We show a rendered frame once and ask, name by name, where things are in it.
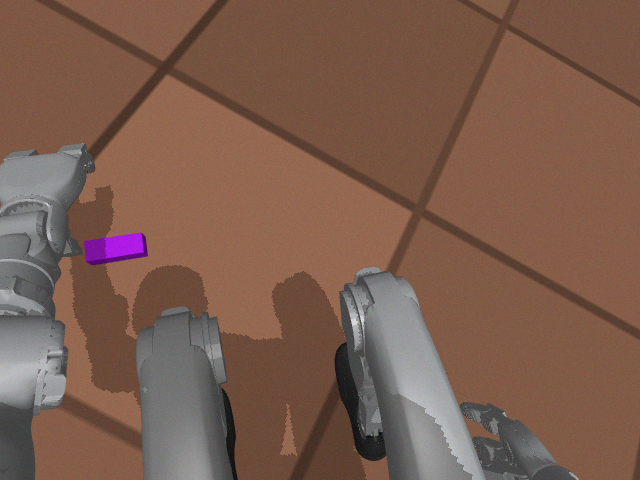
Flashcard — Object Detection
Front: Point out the left robot foot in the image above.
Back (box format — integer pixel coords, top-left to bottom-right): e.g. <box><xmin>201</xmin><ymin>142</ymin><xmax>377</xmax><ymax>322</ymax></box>
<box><xmin>221</xmin><ymin>387</ymin><xmax>238</xmax><ymax>480</ymax></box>

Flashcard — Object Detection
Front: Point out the small box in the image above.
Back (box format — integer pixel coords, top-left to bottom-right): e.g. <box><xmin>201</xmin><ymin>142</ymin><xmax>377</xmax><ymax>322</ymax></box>
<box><xmin>84</xmin><ymin>232</ymin><xmax>148</xmax><ymax>265</ymax></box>

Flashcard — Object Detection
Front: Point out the left robot arm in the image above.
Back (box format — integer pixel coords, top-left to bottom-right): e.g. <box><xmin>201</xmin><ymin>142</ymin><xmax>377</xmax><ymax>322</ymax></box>
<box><xmin>0</xmin><ymin>195</ymin><xmax>69</xmax><ymax>480</ymax></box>

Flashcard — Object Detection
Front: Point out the right robot hand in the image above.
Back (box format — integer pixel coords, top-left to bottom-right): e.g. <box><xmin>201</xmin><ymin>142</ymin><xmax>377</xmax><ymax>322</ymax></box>
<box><xmin>460</xmin><ymin>402</ymin><xmax>559</xmax><ymax>480</ymax></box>

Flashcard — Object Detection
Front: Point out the left robot hand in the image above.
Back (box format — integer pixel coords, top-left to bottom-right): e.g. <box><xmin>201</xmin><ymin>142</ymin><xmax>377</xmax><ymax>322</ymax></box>
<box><xmin>0</xmin><ymin>143</ymin><xmax>96</xmax><ymax>257</ymax></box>

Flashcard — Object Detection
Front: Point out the right robot foot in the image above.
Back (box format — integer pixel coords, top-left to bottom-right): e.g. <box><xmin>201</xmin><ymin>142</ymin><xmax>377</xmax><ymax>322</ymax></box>
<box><xmin>335</xmin><ymin>342</ymin><xmax>386</xmax><ymax>461</ymax></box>

